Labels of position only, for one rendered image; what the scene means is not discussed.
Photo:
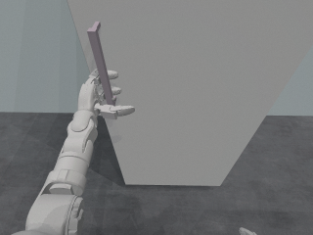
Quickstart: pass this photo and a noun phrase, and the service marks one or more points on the robot left hand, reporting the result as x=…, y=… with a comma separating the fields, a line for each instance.
x=89, y=98

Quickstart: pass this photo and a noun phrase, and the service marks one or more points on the handle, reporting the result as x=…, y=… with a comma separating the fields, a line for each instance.
x=97, y=50

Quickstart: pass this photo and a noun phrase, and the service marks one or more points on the left robot upper arm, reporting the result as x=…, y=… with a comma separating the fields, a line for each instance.
x=56, y=214

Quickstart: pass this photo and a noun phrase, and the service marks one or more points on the left robot forearm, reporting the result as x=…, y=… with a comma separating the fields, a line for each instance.
x=69, y=174

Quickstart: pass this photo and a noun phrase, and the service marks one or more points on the fridge door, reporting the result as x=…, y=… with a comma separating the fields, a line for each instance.
x=201, y=74

